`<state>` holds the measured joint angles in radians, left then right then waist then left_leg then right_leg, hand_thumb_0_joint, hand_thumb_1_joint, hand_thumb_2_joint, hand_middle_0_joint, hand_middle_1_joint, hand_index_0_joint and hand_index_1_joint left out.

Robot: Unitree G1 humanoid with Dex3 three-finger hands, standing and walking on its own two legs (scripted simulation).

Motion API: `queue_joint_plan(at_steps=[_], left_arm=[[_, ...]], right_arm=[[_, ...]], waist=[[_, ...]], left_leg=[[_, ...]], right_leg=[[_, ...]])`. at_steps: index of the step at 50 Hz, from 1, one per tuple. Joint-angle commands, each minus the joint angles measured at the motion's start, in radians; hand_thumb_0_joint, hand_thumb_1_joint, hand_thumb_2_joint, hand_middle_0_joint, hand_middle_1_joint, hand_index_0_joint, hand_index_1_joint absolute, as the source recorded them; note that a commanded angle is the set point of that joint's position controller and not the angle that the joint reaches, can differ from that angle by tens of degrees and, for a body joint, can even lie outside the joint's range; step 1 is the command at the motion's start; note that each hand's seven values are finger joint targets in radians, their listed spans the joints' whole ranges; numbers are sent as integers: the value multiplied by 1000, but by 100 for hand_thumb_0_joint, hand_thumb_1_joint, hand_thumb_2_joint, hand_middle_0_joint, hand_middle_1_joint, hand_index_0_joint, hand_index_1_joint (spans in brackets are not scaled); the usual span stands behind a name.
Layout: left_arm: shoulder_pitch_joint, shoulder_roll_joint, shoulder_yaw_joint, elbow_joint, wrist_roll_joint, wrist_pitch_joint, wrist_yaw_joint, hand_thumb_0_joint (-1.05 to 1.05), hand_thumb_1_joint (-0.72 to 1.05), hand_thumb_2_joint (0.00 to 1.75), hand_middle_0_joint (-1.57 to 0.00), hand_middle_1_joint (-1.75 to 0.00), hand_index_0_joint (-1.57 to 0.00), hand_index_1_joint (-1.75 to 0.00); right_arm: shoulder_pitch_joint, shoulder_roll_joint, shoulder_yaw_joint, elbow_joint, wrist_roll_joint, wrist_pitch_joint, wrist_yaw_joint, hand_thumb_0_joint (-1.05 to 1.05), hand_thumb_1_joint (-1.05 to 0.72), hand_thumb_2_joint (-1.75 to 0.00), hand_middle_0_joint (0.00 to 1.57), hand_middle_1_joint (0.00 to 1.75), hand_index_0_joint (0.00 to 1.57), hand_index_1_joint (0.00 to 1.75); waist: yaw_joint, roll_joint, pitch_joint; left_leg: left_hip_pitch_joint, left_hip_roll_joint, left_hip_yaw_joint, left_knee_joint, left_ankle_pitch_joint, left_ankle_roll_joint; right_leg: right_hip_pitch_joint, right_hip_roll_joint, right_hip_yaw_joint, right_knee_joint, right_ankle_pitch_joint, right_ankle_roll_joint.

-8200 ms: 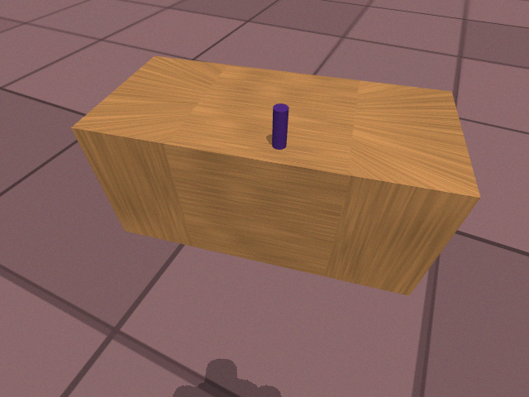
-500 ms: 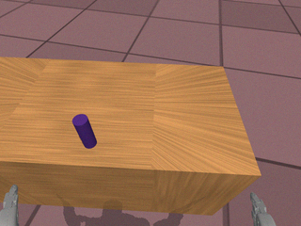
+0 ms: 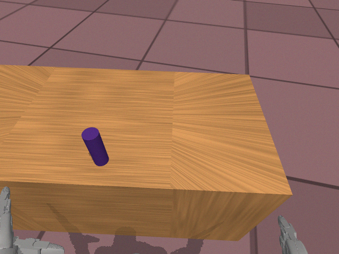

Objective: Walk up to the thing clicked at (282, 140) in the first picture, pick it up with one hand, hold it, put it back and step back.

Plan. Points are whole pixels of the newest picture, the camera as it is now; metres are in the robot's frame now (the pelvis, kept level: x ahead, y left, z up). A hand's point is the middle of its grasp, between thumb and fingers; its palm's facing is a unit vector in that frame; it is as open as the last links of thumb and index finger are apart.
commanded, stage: rise first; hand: left
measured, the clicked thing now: (96, 147) +0.45 +0.24 -0.05
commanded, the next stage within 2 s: go down in 0.44 s
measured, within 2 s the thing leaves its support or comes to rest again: neither
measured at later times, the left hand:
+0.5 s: hand (31, 215) +0.23 +0.33 -0.01, palm faces +0.43 -0.80 -0.42, open 17.3 cm
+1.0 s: hand (20, 185) +0.29 +0.36 +0.02, palm faces +0.50 -0.80 -0.34, open 15.5 cm
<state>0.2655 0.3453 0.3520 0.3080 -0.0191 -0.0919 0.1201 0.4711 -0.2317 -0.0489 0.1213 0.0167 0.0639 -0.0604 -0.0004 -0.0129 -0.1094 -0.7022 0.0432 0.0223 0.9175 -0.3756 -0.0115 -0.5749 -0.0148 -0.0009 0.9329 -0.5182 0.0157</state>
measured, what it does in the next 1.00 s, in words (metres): stands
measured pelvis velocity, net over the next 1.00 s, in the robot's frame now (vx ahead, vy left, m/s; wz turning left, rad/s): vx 0.00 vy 0.00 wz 0.01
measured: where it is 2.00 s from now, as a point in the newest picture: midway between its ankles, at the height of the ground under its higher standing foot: outside the picture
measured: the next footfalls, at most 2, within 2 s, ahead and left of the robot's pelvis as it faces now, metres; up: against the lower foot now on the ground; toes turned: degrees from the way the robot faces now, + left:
none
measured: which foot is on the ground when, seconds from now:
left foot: down 0.00-1.00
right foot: down 0.00-1.00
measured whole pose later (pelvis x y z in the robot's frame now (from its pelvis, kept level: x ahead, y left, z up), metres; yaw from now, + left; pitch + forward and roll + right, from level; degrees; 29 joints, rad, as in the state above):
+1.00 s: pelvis +0.00 +0.00 +0.00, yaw +0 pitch +10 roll -1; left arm -0.06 0.46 0.50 0.54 -0.03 -0.18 0.04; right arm 0.42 -0.27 -0.12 0.16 0.01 0.05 -0.05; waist -0.02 -0.03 -0.09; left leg -0.73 0.04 0.01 0.92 -0.37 -0.01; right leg -0.59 -0.01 -0.02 0.92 -0.51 0.02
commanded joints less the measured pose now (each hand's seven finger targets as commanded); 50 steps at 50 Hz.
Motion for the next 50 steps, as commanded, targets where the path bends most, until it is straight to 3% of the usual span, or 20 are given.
queue_joint_plan(at_steps=[1, 2, 7, 8, 9, 18, 19, 20, 21, 22, 25, 26, 27, 28, 31, 32, 33, 40, 41, 50], left_arm=[[-126, 165, 96, -240, 12, -83, 25, 0, -56, 9, -4, -5, -3, -6], [-35, 302, 125, -132, -3, -56, 18, 0, -52, 1, -7, -10, -9, -8], [-165, 175, 102, -246, 12, -87, 28, 0, -56, 8, -4, -4, -3, -6], [-44, 309, 133, -127, -2, -61, 20, 0, -50, 2, -7, -10, -9, -8], [-140, 176, 105, -235, 15, -85, 26, 0, -56, 7, -5, -5, -4, -6], [-91, 324, 138, -117, -2, -60, 17, 0, -48, 3, -6, -11, -8, -9], [-202, 188, 111, -211, 14, -88, 27, 0, -56, 8, -4, -4, -3, -6], [-91, 326, 138, -105, 1, -63, 18, 0, -48, 3, -6, -10, -8, -8], [-208, 194, 112, -210, 14, -93, 24, 0, -56, 7, -5, -5, -3, -6], [-100, 341, 149, -101, -1, -68, 17, 0, -48, 3, -6, -11, -8, -9], [-225, 202, 117, -212, 11, -100, 23, 0, -56, 8, -4, -4, -3, -6], [-104, 357, 164, -82, 0, -70, 15, 0, -48, 4, -6, -11, -7, -9], [-211, 196, 120, -191, 13, -98, 22, 0, -55, 7, -4, -4, -3, -5], [-117, 350, 153, -88, -1, -71, 12, 0, -47, 4, -6, -10, -7, -8], [-222, 212, 129, -184, 11, -99, 19, 0, -55, 8, -4, -4, -3, -5], [-139, 354, 151, -86, -1, -72, 9, 0, -47, 4, -6, -10, -7, -9], [-226, 206, 124, -182, 12, -101, 19, 0, -39, 10, -5, -10, -7, -8], [-310, 467, 218, -96, 9, -98, 9, 0, -29, 5, -5, -8, -7, -6], [-420, 289, 191, -176, 3, -139, 18, 0, -21, 11, -5, -10, -7, -8], [-566, 475, 261, 135, -43, -168, -127, 0, 0, 9, -3, -3, -4, -1]], right_arm=[[-40, -120, -84, -203, -12, -51, -10, 0, 50, -6, 5, 5, 5, 5], [0, -148, -73, -194, 17, -54, -19, 0, 51, -5, 5, 5, 5, 5], [-16, -112, -78, -186, -11, -50, -8, 0, 49, -6, 5, 5, 5, 5], [15, -147, -75, -201, 19, -54, -18, 0, 52, -5, 5, 5, 5, 5], [-10, -114, -81, -211, -9, -53, -9, 0, 48, -6, 5, 5, 5, 5], [4, -151, -75, -230, 20, -51, -15, 0, 52, -5, 5, 5, 5, 5], [-27, -117, -76, -221, -9, -49, -7, 0, 49, -6, 5, 5, 5, 5], [35, -139, -70, -199, 22, -48, -13, 0, 52, -5, 5, 5, 5, 5], [-13, -114, -75, -226, -8, -48, -4, 0, 49, -6, 5, 5, 5, 5], [20, -153, -76, -240, 23, -52, -13, 0, 52, -5, 5, 5, 5, 5], [6, -107, -67, -212, -7, -45, -2, 0, 50, -6, 5, 5, 5, 5], [23, -157, -80, -253, 25, -54, -12, 0, 51, -5, 5, 5, 5, 5], [-10, -119, -77, -251, -7, -51, -3, 0, 50, -6, 5, 5, 5, 5], [66, -142, -74, -206, 23, -47, -9, 0, 51, -5, 5, 5, 5, 5], [4, -112, -69, -238, -6, -46, 1, 0, 51, -6, 5, 5, 5, 5], [48, -147, -73, -215, 25, -47, -6, 0, 52, -5, 5, 5, 5, 5], [-35, -120, -73, -282, -5, -49, 1, 0, 46, -7, 5, 5, 5, 5], [24, -195, -155, -155, 21, -45, -11, 0, 52, -5, 5, 5, 5, 5], [0, -144, -146, -145, -10, -45, -1, 0, 46, -6, 5, 5, 5, 5], [-54, -184, -135, -55, -3, -79, -3, 0, 43, -7, 5, 5, 5, 5]], waist=[[-5, 44, -84], [35, 109, -158], [-7, 61, -62], [30, 108, -136], [-11, 59, -91], [27, 110, -143], [-8, 53, -72], [29, 120, -132], [-11, 55, -67], [23, 104, -146], [-7, 60, -66], [24, 110, -166], [-10, 39, -108], [22, 112, -158], [-8, 44, -115], [22, 113, -165], [-11, 35, -102], [19, 198, -180], [-23, 98, -95], [-17, 129, -173]], left_leg=[[177, -27, 2, -122, 119, 9], [244, -24, 15, -161, 152, 6], [179, -24, -7, -142, 82, 6], [247, -24, 13, -173, 120, 3], [196, -26, -1, -135, 115, 7], [254, -25, 17, -167, 164, 5], [189, -26, -1, -136, 115, 7], [252, -26, 15, -176, 141, 3], [190, -27, 0, -137, 111, 7], [257, -27, 18, -168, 153, 6], [192, -29, 3, -130, 141, 8], [277, -25, 17, -164, 193, 7], [212, -27, 2, -122, 183, 11], [271, -29, 24, -157, 210, 10], [212, -30, 8, -107, 207, 16], [281, -28, 23, -155, 224, 12], [206, -28, 6, -119, 191, 13], [303, -22, 8, -178, 161, -1], [202, -19, -14, -131, 125, 4], [210, -23, -11, -122, 177, 18]], right_leg=[[-66, 24, -14, -156, 191, -14], [1, 20, -21, -167, 217, -21], [-73, 26, -22, -162, 153, -16], [-6, 20, -24, -180, 186, -22], [-59, 25, -18, -162, 189, -15], [14, 17, -20, -183, 234, -18], [-56, 24, -16, -170, 190, -12], [6, 19, -22, -185, 212, -21], [-59, 23, -14, -177, 185, -12], [19, 17, -17, -192, 228, -17], [-50, 21, -11, -176, 219, -11], [32, 18, -18, -184, 264, -15], [-24, 24, -13, -170, 261, -8], [31, 15, -13, -188, 291, -13], [-22, 19, -5, -175, 296, -3], [34, 15, -11, -188, 305, -12], [-24, 20, -9, -178, 276, -5], [5, 21, -17, -182, 231, -21], [-80, 25, -15, -162, 195, -14], [-52, 19, -10, -164, 251, -15]])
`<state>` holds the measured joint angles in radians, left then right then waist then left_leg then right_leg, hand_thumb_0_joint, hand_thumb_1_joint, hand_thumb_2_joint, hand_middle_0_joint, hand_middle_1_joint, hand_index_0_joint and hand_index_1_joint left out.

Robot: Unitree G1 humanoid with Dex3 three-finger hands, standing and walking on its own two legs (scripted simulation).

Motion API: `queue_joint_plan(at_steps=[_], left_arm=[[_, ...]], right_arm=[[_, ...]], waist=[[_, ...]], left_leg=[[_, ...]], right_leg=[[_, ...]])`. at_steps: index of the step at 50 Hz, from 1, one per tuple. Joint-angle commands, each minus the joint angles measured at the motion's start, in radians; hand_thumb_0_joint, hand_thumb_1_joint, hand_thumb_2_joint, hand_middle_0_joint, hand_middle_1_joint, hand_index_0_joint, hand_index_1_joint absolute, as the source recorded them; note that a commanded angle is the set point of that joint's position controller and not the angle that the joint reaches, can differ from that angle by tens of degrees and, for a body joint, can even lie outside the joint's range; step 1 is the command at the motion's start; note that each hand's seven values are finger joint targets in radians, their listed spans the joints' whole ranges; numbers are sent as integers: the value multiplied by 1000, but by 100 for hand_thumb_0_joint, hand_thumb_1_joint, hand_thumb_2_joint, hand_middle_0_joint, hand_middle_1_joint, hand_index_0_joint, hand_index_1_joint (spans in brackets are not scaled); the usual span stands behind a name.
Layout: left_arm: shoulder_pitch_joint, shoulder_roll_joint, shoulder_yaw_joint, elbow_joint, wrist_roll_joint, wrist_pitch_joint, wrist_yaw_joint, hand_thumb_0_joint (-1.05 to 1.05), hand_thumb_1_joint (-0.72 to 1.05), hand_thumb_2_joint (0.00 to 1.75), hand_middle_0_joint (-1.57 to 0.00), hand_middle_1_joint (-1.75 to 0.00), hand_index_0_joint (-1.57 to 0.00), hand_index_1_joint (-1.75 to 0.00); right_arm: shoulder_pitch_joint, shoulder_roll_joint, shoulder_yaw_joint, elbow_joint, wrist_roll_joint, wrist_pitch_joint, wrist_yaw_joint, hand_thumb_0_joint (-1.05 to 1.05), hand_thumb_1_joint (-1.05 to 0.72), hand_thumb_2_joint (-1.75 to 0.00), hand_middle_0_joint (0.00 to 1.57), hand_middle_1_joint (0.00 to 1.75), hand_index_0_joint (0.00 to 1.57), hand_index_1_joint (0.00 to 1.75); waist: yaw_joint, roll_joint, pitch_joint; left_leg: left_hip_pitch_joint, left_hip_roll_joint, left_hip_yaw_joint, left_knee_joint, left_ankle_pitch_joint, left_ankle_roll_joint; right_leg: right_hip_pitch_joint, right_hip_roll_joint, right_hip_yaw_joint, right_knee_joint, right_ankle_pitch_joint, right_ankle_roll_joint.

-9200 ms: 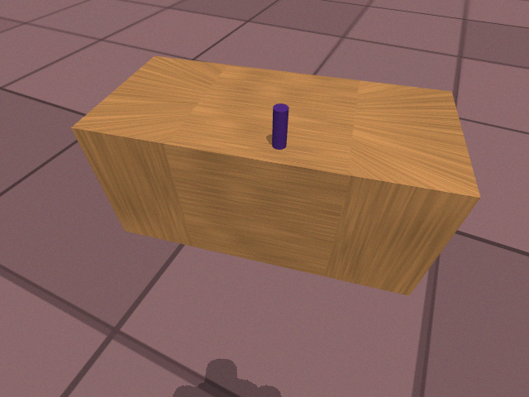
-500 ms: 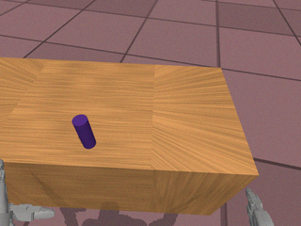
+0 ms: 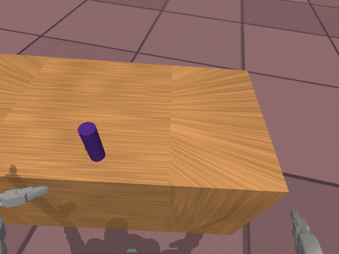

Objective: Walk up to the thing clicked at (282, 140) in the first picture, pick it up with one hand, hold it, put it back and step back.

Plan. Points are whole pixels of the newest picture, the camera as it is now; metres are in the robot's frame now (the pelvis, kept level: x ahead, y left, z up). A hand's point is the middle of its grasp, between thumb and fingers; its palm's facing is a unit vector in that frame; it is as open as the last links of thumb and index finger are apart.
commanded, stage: go down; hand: left
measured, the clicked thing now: (92, 143) +0.45 +0.24 -0.05
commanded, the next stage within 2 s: none
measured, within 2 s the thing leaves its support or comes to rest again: neither
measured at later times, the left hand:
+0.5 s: hand out of the picture +0.35 +0.40 +0.05, palm faces +0.38 -0.91 -0.16, open 15.3 cm
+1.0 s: hand out of the picture +0.38 +0.41 +0.06, palm faces +0.34 -0.94 -0.08, open 16.0 cm
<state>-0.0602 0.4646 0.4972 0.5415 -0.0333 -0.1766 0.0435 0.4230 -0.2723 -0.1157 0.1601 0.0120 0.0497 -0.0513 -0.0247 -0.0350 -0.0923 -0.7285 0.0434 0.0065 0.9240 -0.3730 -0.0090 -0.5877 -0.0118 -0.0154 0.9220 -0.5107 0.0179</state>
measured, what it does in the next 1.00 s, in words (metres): stands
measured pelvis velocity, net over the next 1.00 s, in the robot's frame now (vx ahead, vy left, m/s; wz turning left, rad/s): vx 0.01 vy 0.02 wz -0.03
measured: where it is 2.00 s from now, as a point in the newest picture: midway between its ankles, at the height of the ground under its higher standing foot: outside the picture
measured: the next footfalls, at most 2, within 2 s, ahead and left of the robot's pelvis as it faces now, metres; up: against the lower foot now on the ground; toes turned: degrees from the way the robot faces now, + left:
none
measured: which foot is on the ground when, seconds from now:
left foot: down 0.00-1.00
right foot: down 0.00-1.00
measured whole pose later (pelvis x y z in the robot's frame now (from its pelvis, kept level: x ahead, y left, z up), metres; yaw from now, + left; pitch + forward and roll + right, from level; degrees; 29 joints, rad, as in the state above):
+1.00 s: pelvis +0.01 +0.02 -0.01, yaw -2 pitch +17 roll -4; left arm -0.46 0.79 0.70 1.06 -0.16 -0.30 -0.42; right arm 0.32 -0.25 0.02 0.36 0.00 -0.12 -0.06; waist -0.10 -0.03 -0.14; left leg -0.88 0.07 0.00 0.98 -0.40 0.01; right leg -0.70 0.01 -0.02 0.90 -0.49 0.04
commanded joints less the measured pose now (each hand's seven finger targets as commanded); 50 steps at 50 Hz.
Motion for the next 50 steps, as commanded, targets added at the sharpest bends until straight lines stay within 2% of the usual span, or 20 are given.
queue_joint_plan(at_steps=[1, 3, 4, 8, 10, 12, 13, 17, 22, 25, 30, 32, 34, 39, 41, 42, 43, 45, 47, 50], left_arm=[[-246, 379, 128, -79, -36, -89, -69, 0, 1, 10, -3, -3, -4, -1], [-295, 405, 138, -54, -48, -101, -105, 0, 3, 9, -2, -1, -4, 0], [-308, 410, 138, -18, -57, -107, -121, 0, 3, 9, -2, 0, -4, 0], [-358, 484, 179, 68, -85, -137, -185, 0, 3, 9, -2, 0, -3, 0], [-423, 510, 174, 77, -88, -151, -210, 0, 1, 7, -3, 0, -4, 0], [-441, 511, 168, 130, -93, -164, -242, 0, 1, 7, -3, 0, -4, 0], [-489, 527, 176, 97, -100, -173, -254, 0, -1, 7, -3, 0, -4, 0], [-518, 585, 195, 178, -104, -184, -299, 0, -3, 6, -3, 0, -4, 0], [-560, 595, 190, 229, -116, -192, -349, 0, -7, 5, -3, 0, -4, 0], [-594, 636, 207, 245, -121, -199, -368, 0, -11, 5, -3, 0, -4, 0], [-617, 648, 209, 267, -130, -202, -400, 0, -14, 7, -3, 0, -3, 0], [-639, 678, 225, 260, -130, -206, -404, 0, -16, 7, -3, 0, -3, 0], [-633, 657, 212, 285, -133, -202, -418, 0, -15, 9, -3, 0, -3, 0], [-623, 696, 242, 293, -140, -197, -431, 0, -16, 9, -3, 0, -3, 0], [-623, 682, 238, 299, -144, -194, -442, 0, -16, 10, -2, 0, -2, 0], [-655, 716, 255, 261, -148, -196, -442, 0, -17, 10, -3, 0, -3, 0], [-637, 706, 251, 310, -146, -191, -447, 0, -18, 10, -3, 0, -3, 0], [-645, 706, 247, 306, -145, -193, -454, 0, -20, 10, -3, 0, -3, 0], [-659, 723, 255, 315, -146, -197, -463, 0, -20, 11, -3, -1, -3, -1], [-673, 739, 263, 312, -152, -197, -480, 0, -19, 12, -2, -1, -2, -1]], right_arm=[[1, -143, -64, -79, 3, -70, -10, 0, 43, -8, 5, 5, 5, 5], [-25, -138, -45, -97, 4, -87, -4, 0, 44, -7, 5, 5, 5, 5], [-35, -130, -34, -74, 6, -89, -1, 0, 44, -8, 5, 5, 5, 5], [-64, -169, -56, -37, 7, -108, -4, 0, 42, -8, 5, 5, 5, 5], [-90, -155, -33, -34, 8, -121, -4, 0, 42, -8, 5, 5, 5, 5], [-105, -162, -40, -39, 7, -133, -8, 0, 41, -8, 5, 5, 5, 5], [-94, -152, -22, -21, 7, -138, -9, 0, 41, -8, 5, 5, 5, 5], [-73, -169, -30, 24, 5, -149, -16, 0, 41, -8, 5, 5, 5, 5], [-81, -149, 4, 43, 3, -172, -14, 0, 41, -8, 5, 5, 5, 5], [-94, -159, 4, 48, 1, -183, -14, 0, 42, -8, 5, 5, 5, 5], [-111, -145, 27, 53, -2, -198, -12, 0, 40, -9, 5, 5, 5, 5], [-122, -161, 12, 50, -4, -201, -18, 0, 40, -9, 5, 5, 5, 5], [-112, -150, 31, 58, -7, -207, -16, 0, 40, -9, 5, 5, 5, 5], [-109, -171, 9, 48, -7, -215, -21, 0, 40, -9, 5, 5, 5, 5], [-104, -146, 35, 73, -6, -214, -19, 0, 39, -9, 5, 5, 5, 5], [-93, -159, 20, 64, -6, -212, -22, 0, 39, -9, 5, 5, 5, 5], [-111, -163, 21, 53, -6, -217, -22, 0, 38, -10, 5, 5, 5, 5], [-119, -131, 57, 69, -6, -222, -19, 0, 38, -9, 5, 5, 5, 5], [-138, -150, 38, 41, -5, -222, -23, 0, 38, -10, 5, 5, 5, 5], [-94, -133, 61, 70, -7, -223, -24, 0, 39, -10, 5, 5, 5, 5]], waist=[[12, 154, -200], [13, 159, -249], [19, 167, -226], [10, 132, -279], [9, 137, -295], [-16, 129, -297], [-9, 142, -316], [-23, 161, -309], [-33, 198, -306], [-31, 219, -309], [-32, 235, -350], [-29, 249, -349], [-42, 256, -345], [-36, 245, -379], [-32, 259, -361], [-34, 249, -399], [-44, 229, -380], [-32, 247, -344], [-42, 240, -373], [-42, 259, -390]], left_leg=[[236, -24, 6, -126, 184, 16], [257, -20, -1, -129, 195, 17], [240, -20, -3, -137, 178, 15], [243, -14, -7, -108, 252, 25], [242, -17, -3, -99, 256, 28], [262, -11, -8, -101, 242, 29], [281, -9, -11, -103, 250, 26], [277, -7, -17, -105, 236, 26], [286, 0, -25, -112, 208, 21], [287, 4, -33, -115, 206, 15], [297, 10, -39, -100, 236, 15], [296, 10, -44, -104, 219, 11], [303, 16, -47, -100, 226, 10], [308, 20, -53, -91, 255, 8], [302, 21, -50, -85, 287, 9], [310, 19, -46, -73, 315, 14], [297, 20, -49, -70, 308, 14], [259, 12, -41, -71, 268, 18], [266, 14, -46, -68, 268, 18], [284, 13, -40, -56, 296, 20]], right_leg=[[-28, 16, 4, -152, 253, -18], [-22, 21, -3, -151, 254, -21], [-28, 22, -6, -150, 236, -25], [-17, 24, -4, -143, 300, -21], [-13, 21, 4, -147, 312, -20], [-36, 25, 0, -150, 297, -19], [-39, 27, -4, -146, 298, -22], [-61, 31, -9, -149, 282, -25], [-106, 37, -19, -147, 244, -32], [-111, 40, -26, -141, 234, -35], [-121, 42, -27, -135, 246, -35], [-126, 44, -27, -133, 232, -36], [-147, 47, -30, -131, 229, -36], [-139, 50, -35, -126, 242, -38], [-153, 50, -34, -122, 251, -38], [-132, 49, -30, -123, 280, -36], [-137, 51, -32, -123, 280, -34], [-142, 46, -25, -122, 263, -34], [-145, 48, -27, -117, 259, -34], [-147, 47, -26, -116, 280, -32]])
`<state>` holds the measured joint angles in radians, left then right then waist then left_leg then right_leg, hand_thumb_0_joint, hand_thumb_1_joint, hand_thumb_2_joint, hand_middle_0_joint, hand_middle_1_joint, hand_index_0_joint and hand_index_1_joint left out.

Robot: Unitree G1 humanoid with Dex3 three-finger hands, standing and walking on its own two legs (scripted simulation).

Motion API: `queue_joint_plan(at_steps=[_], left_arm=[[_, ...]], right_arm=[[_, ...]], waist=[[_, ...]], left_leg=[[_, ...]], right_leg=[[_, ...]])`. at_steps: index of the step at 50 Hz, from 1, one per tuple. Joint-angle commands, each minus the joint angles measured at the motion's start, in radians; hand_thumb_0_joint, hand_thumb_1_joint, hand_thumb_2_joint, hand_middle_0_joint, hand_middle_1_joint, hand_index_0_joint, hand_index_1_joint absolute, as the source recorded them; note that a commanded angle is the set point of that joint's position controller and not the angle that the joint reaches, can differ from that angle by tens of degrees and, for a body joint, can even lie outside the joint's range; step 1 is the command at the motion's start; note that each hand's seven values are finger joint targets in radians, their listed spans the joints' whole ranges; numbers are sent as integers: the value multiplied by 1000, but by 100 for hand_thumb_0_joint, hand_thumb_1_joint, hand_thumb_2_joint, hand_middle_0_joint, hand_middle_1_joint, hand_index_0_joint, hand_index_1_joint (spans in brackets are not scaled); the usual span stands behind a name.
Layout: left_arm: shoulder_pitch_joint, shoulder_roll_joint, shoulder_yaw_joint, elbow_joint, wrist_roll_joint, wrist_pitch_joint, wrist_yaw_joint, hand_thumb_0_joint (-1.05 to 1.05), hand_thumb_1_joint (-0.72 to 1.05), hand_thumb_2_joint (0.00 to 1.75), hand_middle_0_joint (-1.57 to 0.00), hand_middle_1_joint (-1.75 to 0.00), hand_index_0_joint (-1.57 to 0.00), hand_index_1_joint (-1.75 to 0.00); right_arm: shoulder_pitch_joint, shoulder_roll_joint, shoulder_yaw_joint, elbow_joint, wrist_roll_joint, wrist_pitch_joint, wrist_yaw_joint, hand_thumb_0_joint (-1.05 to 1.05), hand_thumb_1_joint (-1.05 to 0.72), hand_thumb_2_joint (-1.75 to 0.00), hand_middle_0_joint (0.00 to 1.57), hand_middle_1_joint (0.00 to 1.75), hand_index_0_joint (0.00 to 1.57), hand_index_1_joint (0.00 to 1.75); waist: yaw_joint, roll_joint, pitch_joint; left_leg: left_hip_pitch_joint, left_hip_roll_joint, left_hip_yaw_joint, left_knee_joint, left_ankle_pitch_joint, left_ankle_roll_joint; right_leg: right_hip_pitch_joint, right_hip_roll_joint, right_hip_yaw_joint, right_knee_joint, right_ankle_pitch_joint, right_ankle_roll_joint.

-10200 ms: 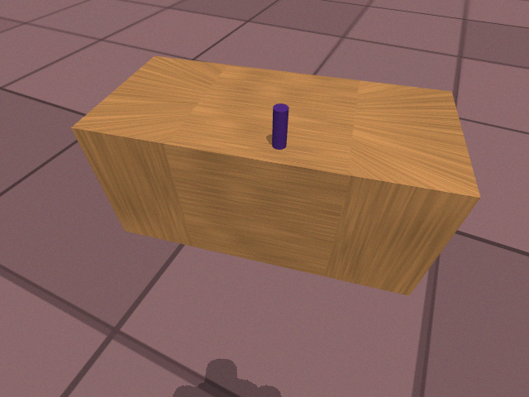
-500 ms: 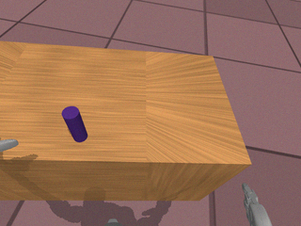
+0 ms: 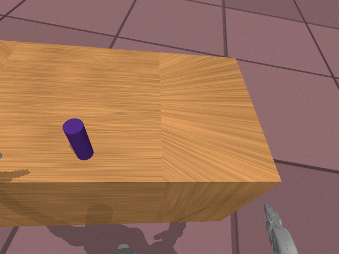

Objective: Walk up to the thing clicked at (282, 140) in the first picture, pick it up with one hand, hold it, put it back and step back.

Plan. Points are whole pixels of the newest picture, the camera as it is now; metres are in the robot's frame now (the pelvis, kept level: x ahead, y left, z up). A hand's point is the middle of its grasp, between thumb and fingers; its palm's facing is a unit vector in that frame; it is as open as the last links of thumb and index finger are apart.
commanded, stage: go down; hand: left
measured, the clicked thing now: (79, 141) +0.44 +0.23 -0.04
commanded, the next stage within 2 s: approach in 1.78 s
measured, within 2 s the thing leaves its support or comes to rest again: neither
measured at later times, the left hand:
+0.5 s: hand out of the picture +0.35 +0.41 +0.07, palm faces +0.32 -0.95 -0.02, open 16.5 cm
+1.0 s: hand out of the picture +0.33 +0.40 +0.06, palm faces +0.29 -0.96 +0.01, open 17.2 cm
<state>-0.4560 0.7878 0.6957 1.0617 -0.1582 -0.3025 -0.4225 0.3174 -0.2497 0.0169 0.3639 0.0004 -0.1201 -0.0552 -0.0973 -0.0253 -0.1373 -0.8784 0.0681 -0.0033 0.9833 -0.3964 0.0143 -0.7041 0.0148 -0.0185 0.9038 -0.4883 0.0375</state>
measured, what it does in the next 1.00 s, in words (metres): stands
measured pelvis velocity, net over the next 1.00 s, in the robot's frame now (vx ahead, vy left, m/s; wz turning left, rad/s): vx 0.00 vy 0.00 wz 0.01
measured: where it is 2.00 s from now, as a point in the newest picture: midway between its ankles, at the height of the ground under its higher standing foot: outside the picture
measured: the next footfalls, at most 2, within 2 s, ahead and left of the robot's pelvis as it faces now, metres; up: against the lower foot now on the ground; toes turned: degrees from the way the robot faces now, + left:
none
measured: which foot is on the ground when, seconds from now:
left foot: down 0.00-1.00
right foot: down 0.00-1.00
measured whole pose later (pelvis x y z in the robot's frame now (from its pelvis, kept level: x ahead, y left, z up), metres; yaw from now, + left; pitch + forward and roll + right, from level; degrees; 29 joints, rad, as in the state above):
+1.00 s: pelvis +0.00 +0.00 -0.01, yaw +1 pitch +17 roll -4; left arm -0.37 0.79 0.75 1.00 -0.27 -0.30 -0.61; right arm 0.36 -0.27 0.04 0.32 0.00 -0.19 -0.08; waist -0.10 -0.04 -0.15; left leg -0.92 0.06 -0.02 1.03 -0.41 0.01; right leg -0.74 0.01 -0.04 0.96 -0.51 0.03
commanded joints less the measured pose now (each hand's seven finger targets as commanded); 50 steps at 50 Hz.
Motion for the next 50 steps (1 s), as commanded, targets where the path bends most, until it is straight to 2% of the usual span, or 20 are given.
queue_joint_plan(at_steps=[1, 6, 8, 10, 13, 15, 17, 19, 20, 21, 22, 24, 27, 35, 39, 40, 42, 44, 46, 50], left_arm=[[-267, 415, 66, -190, -28, -69, -20, 0, -20, 11, -2, -1, -2, -1], [-282, 447, 82, -197, -34, -67, -44, 0, -22, 11, -2, -1, -2, -1], [-289, 489, 107, -191, -38, -64, -53, 0, -24, 12, -2, -2, -3, -2], [-261, 445, 81, -169, -40, -59, -68, 0, -23, 12, -2, -2, -2, -2], [-269, 427, 71, -171, -51, -62, -84, 0, -27, 12, -2, -2, -2, -2], [-249, 431, 86, -178, -61, -61, -93, 0, -30, 12, -2, -3, -2, -3], [-254, 453, 104, -212, -71, -63, -98, 0, -35, 11, -2, -3, -3, -3], [-246, 437, 93, -236, -76, -58, -103, 0, -31, 12, -2, -3, -2, -3], [-248, 464, 117, -248, -78, -54, -101, 0, -33, 12, -2, -4, -2, -4], [-227, 449, 114, -253, -80, -51, -101, 0, -30, 12, -2, -3, -2, -3], [-234, 448, 108, -263, -79, -50, -101, 0, -31, 11, -3, -3, -3, -4], [-198, 414, 99, -235, -86, -44, -105, 0, -31, 11, -2, -3, -3, -4], [-199, 401, 96, -226, -96, -46, -116, 0, -38, 11, -3, -4, -3, -5], [-187, 404, 108, -251, -122, -62, -155, 0, -42, 12, -2, -5, -2, -5], [-194, 422, 122, -279, -127, -63, -173, 0, -44, 11, -3, -5, -3, -5], [-196, 410, 113, -281, -125, -63, -174, 0, -44, 11, -3, -5, -3, -6], [-160, 412, 120, -258, -128, -60, -177, 0, -47, 10, -3, -5, -3, -6], [-158, 393, 108, -260, -130, -58, -183, 0, -51, 10, -4, -6, -4, -6], [-162, 416, 131, -276, -145, -62, -187, 0, -54, 9, -4, -6, -4, -6], [-139, 385, 112, -284, -145, -60, -191, 0, -53, 9, -4, -6, -4, -6]], right_arm=[[-8, -174, -86, -151, 5, -58, -22, 0, 39, -9, 5, 5, 5, 5], [4, -167, -74, -152, 4, -63, -20, 0, 40, -9, 5, 5, 5, 5], [37, -184, -94, -117, 2, -58, -22, 0, 38, -10, 5, 5, 5, 5], [17, -144, -54, -125, 4, -67, -16, 0, 39, -9, 5, 5, 5, 5], [0, -175, -79, -153, 4, -73, -21, 0, 40, -9, 5, 5, 5, 5], [-4, -157, -47, -178, 4, -75, -21, 0, 41, -9, 5, 5, 5, 5], [25, -183, -79, -166, 3, -79, -24, 0, 43, -8, 5, 5, 5, 5], [25, -178, -69, -178, 5, -81, -28, 0, 42, -9, 5, 5, 5, 5], [38, -200, -92, -178, 5, -83, -34, 0, 42, -9, 5, 5, 5, 5], [19, -180, -66, -196, 6, -87, -31, 0, 41, -9, 5, 5, 5, 5], [26, -152, -41, -175, 8, -86, -29, 0, 41, -9, 5, 5, 5, 5], [33, -180, -76, -162, 9, -87, -38, 0, 41, -9, 5, 5, 5, 5], [31, -176, -70, -176, 11, -94, -35, 0, 43, -8, 5, 5, 5, 5], [44, -168, -55, -184, 9, -108, -36, 0, 44, -8, 5, 5, 5, 5], [41, -185, -72, -182, 6, -114, -41, 0, 44, -8, 5, 5, 5, 5], [46, -158, -44, -179, 5, -114, -38, 0, 44, -8, 5, 5, 5, 5], [31, -196, -84, -195, 5, -117, -47, 0, 45, -8, 5, 5, 5, 5], [56, -181, -62, -172, 6, -119, -45, 0, 46, -8, 5, 5, 5, 5], [54, -200, -90, -170, 4, -121, -48, 0, 46, -7, 5, 5, 5, 5], [42, -189, -73, -199, 8, -125, -50, 0, 46, -7, 5, 5, 5, 5]], waist=[[23, 234, -342], [26, 264, -355], [26, 276, -361], [33, 271, -342], [11, 253, -329], [29, 252, -343], [29, 288, -389], [29, 286, -375], [30, 275, -388], [40, 271, -383], [47, 273, -351], [33, 261, -317], [29, 235, -283], [34, 240, -326], [31, 278, -345], [38, 283, -335], [29, 250, -327], [29, 249, -293], [31, 267, -314], [36, 246, -301]], left_leg=[[435, -9, -38, -118, 320, -5], [458, -6, -43, -109, 352, -10], [440, -10, -41, -93, 365, -7], [429, -13, -37, -92, 357, -4], [414, -12, -40, -97, 291, -4], [414, -11, -48, -100, 282, -7], [472, -3, -57, -102, 345, -16], [476, -8, -47, -99, 353, -13], [474, -8, -51, -98, 368, -12], [470, -10, -51, -99, 375, -13], [442, -17, -40, -99, 340, -8], [425, -16, -42, -109, 301, -7], [382, -20, -38, -107, 245, -4], [409, -24, -39, -88, 290, -3], [448, -17, -51, -85, 350, -10], [444, -20, -49, -88, 335, -11], [417, -25, -41, -86, 288, -4], [387, -29, -40, -98, 213, -4], [397, -23, -47, -99, 206, -9], [379, -29, -42, -100, 182, -7]], right_leg=[[-37, 23, -26, -95, 254, -52], [-57, 25, -31, -89, 251, -55], [-56, 22, -28, -85, 274, -53], [-54, 22, -28, -84, 271, -53], [-85, 26, -29, -84, 232, -54], [-84, 26, -34, -83, 214, -55], [-82, 28, -42, -72, 233, -58], [-67, 26, -36, -81, 248, -54], [-56, 26, -36, -80, 262, -52], [-44, 25, -37, -80, 269, -52], [-43, 22, -31, -83, 259, -51], [-66, 24, -33, -83, 232, -53], [-74, 23, -32, -83, 205, -53], [-66, 19, -31, -70, 237, -51], [-88, 20, -36, -59, 251, -53], [-87, 20, -36, -60, 241, -54], [-80, 20, -31, -71, 229, -51], [-100, 21, -31, -73, 182, -54], [-105, 22, -38, -66, 168, -55], [-94, 21, -33, -68, 162, -53]])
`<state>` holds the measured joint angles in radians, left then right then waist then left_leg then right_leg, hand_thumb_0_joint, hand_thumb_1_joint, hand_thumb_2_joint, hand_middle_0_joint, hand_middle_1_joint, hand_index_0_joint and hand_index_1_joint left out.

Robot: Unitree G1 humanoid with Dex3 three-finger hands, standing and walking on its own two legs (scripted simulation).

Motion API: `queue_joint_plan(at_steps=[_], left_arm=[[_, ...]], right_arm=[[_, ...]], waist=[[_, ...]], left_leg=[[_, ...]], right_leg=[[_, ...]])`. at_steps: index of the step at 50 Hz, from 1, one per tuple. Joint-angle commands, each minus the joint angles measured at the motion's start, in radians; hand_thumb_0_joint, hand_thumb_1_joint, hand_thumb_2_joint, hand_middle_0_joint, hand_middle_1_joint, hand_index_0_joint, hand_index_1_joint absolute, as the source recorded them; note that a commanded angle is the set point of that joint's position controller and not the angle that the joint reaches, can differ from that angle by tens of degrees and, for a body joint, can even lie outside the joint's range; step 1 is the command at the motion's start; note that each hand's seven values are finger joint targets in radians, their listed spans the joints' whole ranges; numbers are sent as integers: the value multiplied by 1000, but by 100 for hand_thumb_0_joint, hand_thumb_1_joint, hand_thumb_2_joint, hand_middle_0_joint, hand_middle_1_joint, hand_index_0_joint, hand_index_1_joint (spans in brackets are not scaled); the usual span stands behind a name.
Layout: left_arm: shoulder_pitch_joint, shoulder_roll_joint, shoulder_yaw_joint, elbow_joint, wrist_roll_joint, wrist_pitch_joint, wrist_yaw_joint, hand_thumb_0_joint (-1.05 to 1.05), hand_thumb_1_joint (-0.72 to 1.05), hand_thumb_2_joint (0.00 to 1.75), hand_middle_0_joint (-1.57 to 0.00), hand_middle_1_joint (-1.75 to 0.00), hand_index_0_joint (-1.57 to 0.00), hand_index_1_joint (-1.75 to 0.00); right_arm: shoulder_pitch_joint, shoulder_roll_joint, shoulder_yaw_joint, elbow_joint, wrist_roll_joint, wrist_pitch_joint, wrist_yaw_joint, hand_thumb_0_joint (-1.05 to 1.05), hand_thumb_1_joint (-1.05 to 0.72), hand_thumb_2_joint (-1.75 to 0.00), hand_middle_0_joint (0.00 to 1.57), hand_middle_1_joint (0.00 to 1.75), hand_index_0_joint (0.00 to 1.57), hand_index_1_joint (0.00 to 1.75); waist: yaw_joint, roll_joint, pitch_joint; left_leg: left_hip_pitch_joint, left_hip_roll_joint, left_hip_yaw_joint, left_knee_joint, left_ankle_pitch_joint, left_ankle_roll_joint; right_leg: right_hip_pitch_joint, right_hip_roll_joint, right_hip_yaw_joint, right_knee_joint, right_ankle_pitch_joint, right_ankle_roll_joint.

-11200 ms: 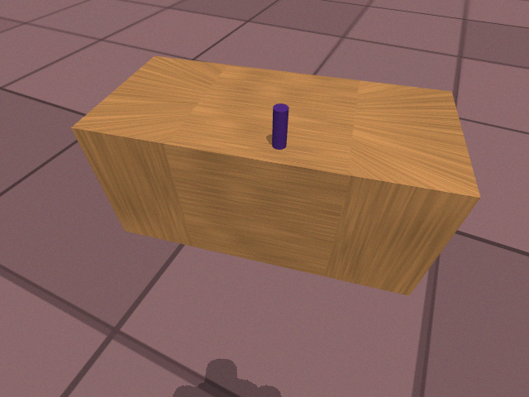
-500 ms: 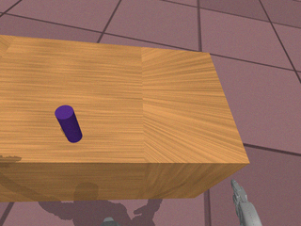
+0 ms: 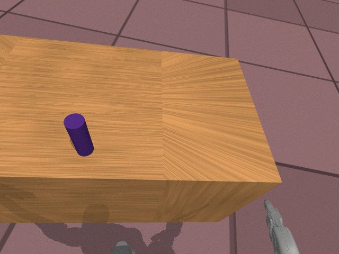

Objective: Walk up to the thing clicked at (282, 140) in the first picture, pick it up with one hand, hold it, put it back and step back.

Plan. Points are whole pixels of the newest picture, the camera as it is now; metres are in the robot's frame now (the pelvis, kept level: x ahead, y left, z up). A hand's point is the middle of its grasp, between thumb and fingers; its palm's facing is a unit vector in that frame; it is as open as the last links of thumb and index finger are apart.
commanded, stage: go down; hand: left
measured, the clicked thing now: (80, 136) +0.44 +0.23 -0.04
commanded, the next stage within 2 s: approach in 0.78 s
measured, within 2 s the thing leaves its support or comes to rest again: neither
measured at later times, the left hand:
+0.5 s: hand out of the picture +0.32 +0.40 +0.07, palm faces +0.28 -0.96 +0.02, open 17.7 cm
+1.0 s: hand out of the picture +0.33 +0.40 +0.08, palm faces +0.26 -0.97 +0.02, open 17.7 cm
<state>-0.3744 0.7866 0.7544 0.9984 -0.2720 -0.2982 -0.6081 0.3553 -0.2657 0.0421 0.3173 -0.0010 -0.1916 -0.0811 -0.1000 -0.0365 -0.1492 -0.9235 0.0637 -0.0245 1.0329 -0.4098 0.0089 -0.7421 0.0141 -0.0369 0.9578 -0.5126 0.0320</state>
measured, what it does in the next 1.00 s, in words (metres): stands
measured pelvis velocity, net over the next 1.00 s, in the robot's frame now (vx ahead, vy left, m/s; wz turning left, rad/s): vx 0.01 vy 0.00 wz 0.01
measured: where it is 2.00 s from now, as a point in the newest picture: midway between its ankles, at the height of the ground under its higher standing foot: outside the picture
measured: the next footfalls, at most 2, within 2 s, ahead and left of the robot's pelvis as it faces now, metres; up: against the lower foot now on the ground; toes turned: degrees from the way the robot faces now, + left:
none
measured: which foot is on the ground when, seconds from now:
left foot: down 0.00-1.00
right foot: down 0.00-1.00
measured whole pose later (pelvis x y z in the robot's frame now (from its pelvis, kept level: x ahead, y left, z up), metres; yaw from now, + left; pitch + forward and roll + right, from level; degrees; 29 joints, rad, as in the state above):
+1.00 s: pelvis +0.01 +0.00 +0.00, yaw +0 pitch +17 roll -4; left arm -0.34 0.76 0.74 0.95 -0.30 -0.27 -0.63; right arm 0.37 -0.27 0.05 0.33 0.00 -0.21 -0.10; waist -0.08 -0.03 -0.15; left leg -0.91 0.06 -0.02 1.03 -0.42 0.01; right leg -0.73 0.01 -0.03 0.96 -0.53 0.03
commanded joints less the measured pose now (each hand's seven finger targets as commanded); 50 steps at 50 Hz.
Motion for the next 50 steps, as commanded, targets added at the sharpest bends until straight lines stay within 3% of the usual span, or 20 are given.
queue_joint_plan(at_steps=[1, 3, 6, 10, 13, 16, 17, 20, 22, 25, 29, 31, 34, 35, 37, 41, 42, 44, 45, 50], left_arm=[[-217, 382, 54, -215, -36, -65, -6, 0, -56, 8, -4, -6, -4, -7], [-228, 373, 47, -251, -46, -65, -12, 0, -57, 8, -4, -6, -4, -7], [-202, 416, 75, -271, -43, -59, -12, 0, -57, 8, -4, -6, -4, -6], [-177, 377, 71, -274, -51, -50, -9, 0, -59, 8, -4, -7, -4, -7], [-149, 358, 63, -262, -50, -43, -11, 0, -61, 9, -4, -7, -4, -8], [-122, 317, 47, -255, -56, -43, -15, 0, -61, 8, -4, -7, -4, -7], [-150, 332, 53, -288, -60, -48, -14, 0, -61, 7, -5, -7, -5, -8], [-189, 384, 74, -308, -54, -53, -3, 0, -61, 8, -5, -8, -5, -8], [-187, 354, 60, -292, -54, -52, -7, 0, -61, 8, -4, -8, -5, -8], [-185, 362, 56, -256, -51, -55, -12, 0, -61, 8, -4, -7, -5, -8], [-200, 388, 74, -261, -56, -64, -21, 0, -61, 6, -4, -7, -5, -7], [-207, 359, 59, -253, -66, -63, -32, 0, -61, 7, -4, -7, -5, -8], [-212, 422, 91, -262, -60, -58, -33, 0, -61, 6, -5, -7, -5, -7], [-213, 406, 78, -266, -59, -57, -36, 0, -61, 7, -5, -7, -5, -8], [-183, 381, 68, -250, -58, -46, -34, 0, -61, 6, -5, -7, -5, -7], [-168, 369, 61, -258, -53, -35, -20, 0, -61, 6, -5, -7, -5, -8], [-199, 395, 75, -297, -52, -38, -17, 0, -61, 7, -5, -7, -5, -8], [-169, 365, 72, -277, -61, -36, -23, 0, -60, 15, -5, -10, -3, -13], [-157, 364, 79, -270, -65, -34, -24, 0, -61, 7, -5, -9, -4, -10], [-198, 270, -12, -215, -40, -34, -16, 0, -61, 8, -5, -8, -3, -10]], right_arm=[[1, -187, -113, -149, 10, -57, -26, 0, 47, -7, 5, 5, 5, 5], [8, -160, -79, -150, 10, -59, -25, 0, 47, -7, 5, 5, 5, 5], [11, -185, -100, -153, 11, -62, -33, 0, 46, -7, 5, 5, 5, 5], [11, -174, -97, -142, 10, -62, -37, 0, 46, -7, 5, 5, 5, 5], [23, -188, -107, -158, 8, -63, -39, 0, 46, -8, 5, 5, 5, 5], [16, -161, -89, -127, 11, -61, -32, 0, 47, -7, 5, 5, 5, 5], [12, -193, -120, -149, 10, -64, -34, 0, 46, -7, 5, 5, 5, 5], [23, -187, -112, -151, 11, -62, -35, 0, 48, -7, 5, 5, 5, 5], [29, -177, -108, -144, 10, -60, -37, 0, 46, -7, 5, 5, 5, 5], [22, -182, -117, -106, 10, -57, -37, 0, 46, -7, 5, 5, 5, 5], [10, -187, -111, -147, 11, -69, -35, 0, 49, -7, 5, 5, 5, 5], [30, -168, -93, -114, 12, -67, -35, 0, 48, -7, 5, 5, 5, 5], [26, -191, -103, -124, 8, -73, -40, 0, 48, -7, 5, 5, 5, 5], [-1, -160, -70, -139, 7, -74, -37, 0, 48, -7, 5, 5, 5, 5], [8, -185, -101, -116, 8, -72, -41, 0, 48, -7, 5, 5, 5, 5], [18, -188, -103, -128, 5, -68, -44, 0, 47, -7, 5, 5, 5, 5], [10, -192, -102, -153, 5, -68, -42, 0, 47, -7, 5, 5, 5, 5], [47, -184, -103, -115, 4, -63, -40, 0, 50, -6, 5, 5, 5, 5], [40, -176, -91, -124, 5, -62, -37, 0, 52, -6, 5, 5, 5, 5], [-3, -156, -78, -152, 7, -66, -34, 0, 52, -6, 5, 5, 5, 5]], waist=[[37, 258, -283], [42, 275, -307], [51, 285, -324], [55, 249, -289], [45, 237, -313], [66, 247, -284], [52, 248, -299], [51, 240, -299], [40, 222, -299], [43, 250, -242], [48, 279, -274], [44, 270, -276], [51, 284, -324], [61, 284, -334], [62, 278, -307], [59, 253, -303], [59, 253, -324], [57, 267, -327], [63, 252, -325], [24, 177, -244]], left_leg=[[428, -21, -27, -156, 183, -5], [449, -22, -22, -150, 223, -3], [466, -22, -26, -151, 258, -6], [437, -28, -19, -149, 235, -1], [460, -23, -23, -134, 309, 1], [448, -22, -31, -149, 285, -4], [468, -19, -34, -152, 286, -6], [455, -24, -26, -146, 276, -3], [453, -28, -20, -133, 297, 4], [416, -30, -23, -147, 204, -1], [431, -28, -32, -168, 139, -11], [434, -25, -34, -159, 192, -8], [469, -23, -40, -147, 256, -11], [466, -23, -39, -141, 274, -9], [474, -25, -36, -146, 287, -10], [456, -28, -29, -144, 274, -5], [474, -26, -32, -146, 285, -8], [499, -18, -43, -145, 342, -12], [498, -15, -48, -144, 365, -12], [406, -29, -17, -129, 244, 7]], right_leg=[[-67, 24, -18, -118, 173, -49], [-56, 21, -17, -119, 199, -48], [-45, 21, -19, -116, 216, -48], [-37, 20, -14, -125, 213, -45], [-40, 20, -18, -115, 257, -44], [-54, 19, -25, -107, 221, -49], [-58, 21, -25, -109, 219, -49], [-40, 18, -19, -115, 227, -46], [-33, 16, -14, -119, 258, -42], [-79, 16, -15, -115, 184, -47], [-82, 23, -22, -108, 134, -51], [-82, 22, -25, -103, 169, -50], [-65, 22, -25, -99, 202, -49], [-53, 18, -22, -98, 213, -48], [-70, 20, -22, -103, 213, -50], [-46, 18, -19, -114, 223, -46], [-42, 21, -20, -114, 225, -47], [-58, 22, -29, -103, 240, -48], [-58, 22, -33, -100, 244, -49], [-83, 18, -9, -119, 223, -43]])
